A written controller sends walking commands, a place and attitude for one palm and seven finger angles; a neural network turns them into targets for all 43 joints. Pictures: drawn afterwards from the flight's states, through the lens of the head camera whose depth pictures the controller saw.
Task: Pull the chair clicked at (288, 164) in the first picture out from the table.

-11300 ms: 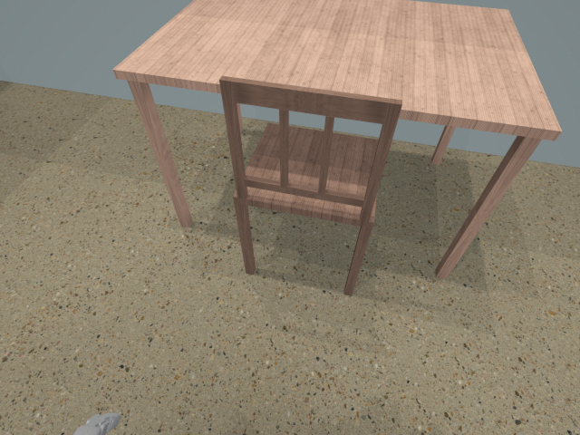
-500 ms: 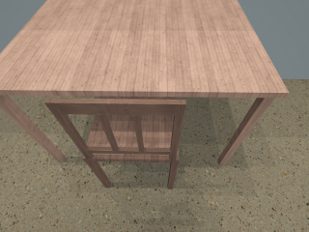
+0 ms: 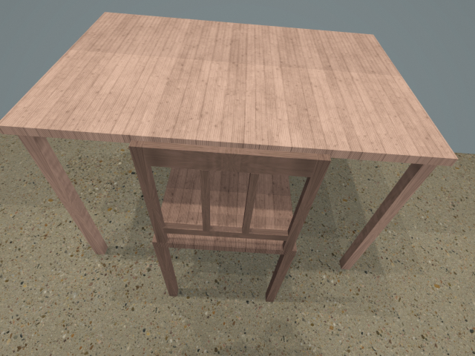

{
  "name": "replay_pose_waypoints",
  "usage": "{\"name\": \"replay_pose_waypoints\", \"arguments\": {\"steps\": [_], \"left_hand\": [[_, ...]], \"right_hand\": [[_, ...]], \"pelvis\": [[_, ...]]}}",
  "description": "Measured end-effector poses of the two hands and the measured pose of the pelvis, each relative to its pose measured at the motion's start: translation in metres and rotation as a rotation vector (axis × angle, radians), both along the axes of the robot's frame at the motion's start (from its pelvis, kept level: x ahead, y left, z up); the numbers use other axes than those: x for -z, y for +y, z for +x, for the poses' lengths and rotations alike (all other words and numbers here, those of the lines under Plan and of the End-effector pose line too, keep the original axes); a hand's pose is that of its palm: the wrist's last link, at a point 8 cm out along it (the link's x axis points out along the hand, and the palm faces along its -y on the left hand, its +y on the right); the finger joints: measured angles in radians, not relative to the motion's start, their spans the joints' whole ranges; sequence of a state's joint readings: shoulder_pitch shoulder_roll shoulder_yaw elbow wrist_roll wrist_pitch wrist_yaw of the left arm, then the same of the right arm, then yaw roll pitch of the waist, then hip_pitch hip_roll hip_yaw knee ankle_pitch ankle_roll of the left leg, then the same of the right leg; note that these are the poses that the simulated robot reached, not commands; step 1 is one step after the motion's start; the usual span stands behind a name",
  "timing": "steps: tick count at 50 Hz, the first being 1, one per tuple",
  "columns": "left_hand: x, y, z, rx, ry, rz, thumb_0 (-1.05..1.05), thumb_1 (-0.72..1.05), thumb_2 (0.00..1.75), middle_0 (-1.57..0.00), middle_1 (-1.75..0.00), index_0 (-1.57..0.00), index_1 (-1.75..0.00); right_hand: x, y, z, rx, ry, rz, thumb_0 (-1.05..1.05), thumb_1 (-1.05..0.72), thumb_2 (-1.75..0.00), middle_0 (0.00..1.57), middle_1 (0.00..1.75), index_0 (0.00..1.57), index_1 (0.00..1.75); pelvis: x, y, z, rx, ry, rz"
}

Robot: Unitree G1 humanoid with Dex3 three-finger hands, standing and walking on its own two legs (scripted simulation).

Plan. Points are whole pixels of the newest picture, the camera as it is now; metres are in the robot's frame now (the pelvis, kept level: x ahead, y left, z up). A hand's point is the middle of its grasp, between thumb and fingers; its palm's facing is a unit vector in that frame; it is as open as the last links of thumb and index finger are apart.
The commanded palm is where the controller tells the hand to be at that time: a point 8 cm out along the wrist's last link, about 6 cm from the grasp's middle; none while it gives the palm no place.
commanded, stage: come to a stop and stand still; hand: left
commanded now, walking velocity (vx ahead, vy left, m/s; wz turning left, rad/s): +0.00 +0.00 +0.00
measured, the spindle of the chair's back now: (205, 201) +0.47 +0.11 -0.10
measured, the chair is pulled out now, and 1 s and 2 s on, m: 0.00 0.00 0.00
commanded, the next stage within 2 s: none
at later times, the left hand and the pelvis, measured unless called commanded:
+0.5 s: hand out of the picture -0.16 +0.20 -0.16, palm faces +0.11 -0.98 -0.19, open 7.3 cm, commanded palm none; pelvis -0.07 +0.04 +0.01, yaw +2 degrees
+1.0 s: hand out of the picture -0.08 +0.26 -0.18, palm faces +0.09 -0.98 -0.16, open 7.3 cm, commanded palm none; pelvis -0.17 +0.07 -0.01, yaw +1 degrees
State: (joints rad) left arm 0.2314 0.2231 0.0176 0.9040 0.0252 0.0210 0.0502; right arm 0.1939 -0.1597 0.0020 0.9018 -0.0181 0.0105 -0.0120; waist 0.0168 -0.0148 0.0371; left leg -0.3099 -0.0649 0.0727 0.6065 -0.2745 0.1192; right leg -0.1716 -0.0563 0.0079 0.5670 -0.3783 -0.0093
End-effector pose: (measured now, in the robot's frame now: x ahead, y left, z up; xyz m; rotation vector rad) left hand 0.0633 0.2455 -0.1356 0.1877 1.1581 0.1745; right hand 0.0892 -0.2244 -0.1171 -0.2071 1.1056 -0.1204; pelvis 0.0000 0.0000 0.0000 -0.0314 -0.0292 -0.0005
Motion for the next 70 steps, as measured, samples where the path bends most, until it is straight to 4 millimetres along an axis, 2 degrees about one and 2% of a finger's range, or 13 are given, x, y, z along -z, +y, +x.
{"name": "replay_pose_waypoints", "arguments": {"steps": [3,8,18,27,36,39,42,44,48,52,56,61,70], "left_hand": [[-0.003,0.01,-0.012,0.005,0.004,-0.002,0.0,0.91,0.9,-0.19,-0.3,-0.2,-0.3],[-0.002,0.02,-0.049,0.003,0.071,-0.009,0.0,0.91,0.9,-0.19,-0.3,-0.2,-0.3],[0.002,0.018,-0.155,-0.076,0.271,-0.047,0.0,0.91,0.9,-0.19,-0.3,-0.2,-0.3],[-0.004,-0.001,-0.247,-0.175,0.399,-0.085,0.0,0.91,0.9,-0.19,-0.3,-0.2,-0.3],[0.005,-0.017,-0.313,-0.267,0.423,-0.125,0.0,0.91,0.9,-0.2,-0.3,-0.2,-0.3],[0.03,-0.006,-0.303,-0.213,0.408,-0.132,0.01,0.9,0.9,-0.2,-0.3,-0.2,-0.3],[0.057,0.016,-0.264,-0.147,0.288,-0.129,0.01,0.9,0.9,-0.2,-0.3,-0.2,-0.3],[0.061,0.03,-0.233,-0.106,0.191,-0.114,0.01,0.91,0.9,-0.2,-0.3,-0.2,-0.3],[0.035,0.053,-0.176,-0.06,0.012,-0.083,0.01,0.91,0.9,-0.19,-0.3,-0.2,-0.3],[0.0,0.069,-0.143,-0.019,-0.109,-0.062,0.0,0.91,0.9,-0.19,-0.3,-0.2,-0.3],[-0.019,0.075,-0.136,0.037,-0.103,-0.044,0.0,0.91,0.9,-0.19,-0.3,-0.2,-0.3],[-0.02,0.069,-0.141,0.091,-0.034,-0.05,0.0,0.91,0.9,-0.19,-0.3,-0.2,-0.3],[-0.011,0.02,-0.157,0.085,0.034,-0.126,0.01,0.91,0.9,-0.19,-0.3,-0.2,-0.3]], "right_hand": [[0.002,0.014,-0.019,0.006,0.023,0.02,0.0,-0.91,-0.89,0.2,0.3,0.2,0.3],[0.001,0.017,-0.048,0.031,0.06,0.007,-0.01,-0.92,-0.89,0.21,0.3,0.2,0.3],[0.002,0.013,-0.1,0.053,0.182,-0.028,0.0,-0.91,-0.89,0.2,0.3,0.2,0.3],[0.004,0.024,-0.115,0.027,0.19,-0.011,0.0,-0.91,-0.89,0.2,0.3,0.2,0.3],[0.006,0.035,-0.125,-0.006,0.142,-0.013,0.0,-0.91,-0.89,0.2,0.3,0.2,0.3],[0.006,0.036,-0.146,0.05,0.091,-0.03,0.0,-0.91,-0.89,0.2,0.3,0.2,0.3],[0.017,0.04,-0.186,0.087,0.089,-0.058,0.0,-0.91,-0.89,0.2,0.3,0.2,0.3],[0.023,0.049,-0.222,0.11,0.137,-0.063,0.0,-0.91,-0.89,0.2,0.3,0.2,0.3],[0.023,0.074,-0.288,0.14,0.273,-0.024,0.0,-0.91,-0.89,0.2,0.3,0.2,0.3],[0.011,0.094,-0.328,0.169,0.344,0.023,0.01,-0.91,-0.89,0.2,0.3,0.2,0.3],[-0.002,0.103,-0.349,0.219,0.352,0.039,0.01,-0.9,-0.89,0.2,0.3,0.2,0.3],[-0.012,0.104,-0.368,0.256,0.363,0.035,0.0,-0.9,-0.89,0.21,0.3,0.2,0.3],[-0.014,0.08,-0.383,0.248,0.455,0.043,0.0,-0.9,-0.89,0.21,0.3,0.2,0.3]], "pelvis": [[-0.002,0.009,-0.01,-0.004,0.003,-0.001],[-0.005,0.021,-0.024,-0.006,0.012,0.001],[-0.008,0.034,-0.047,-0.018,0.009,-0.006],[-0.011,0.038,-0.072,-0.053,-0.012,-0.011],[-0.005,0.044,-0.111,-0.104,-0.032,-0.017],[0.007,0.049,-0.123,-0.078,-0.037,-0.013],[0.025,0.058,-0.138,-0.061,-0.041,0.004],[0.028,0.062,-0.15,-0.022,-0.065,0.049],[0.016,0.069,-0.161,-0.017,-0.052,0.049],[-0.002,0.074,-0.169,-0.022,-0.012,0.027],[-0.015,0.077,-0.175,-0.012,0.025,0.006],[-0.021,0.075,-0.181,-0.006,0.035,-0.015],[-0.022,0.056,-0.18,-0.016,0.038,-0.002]]}}
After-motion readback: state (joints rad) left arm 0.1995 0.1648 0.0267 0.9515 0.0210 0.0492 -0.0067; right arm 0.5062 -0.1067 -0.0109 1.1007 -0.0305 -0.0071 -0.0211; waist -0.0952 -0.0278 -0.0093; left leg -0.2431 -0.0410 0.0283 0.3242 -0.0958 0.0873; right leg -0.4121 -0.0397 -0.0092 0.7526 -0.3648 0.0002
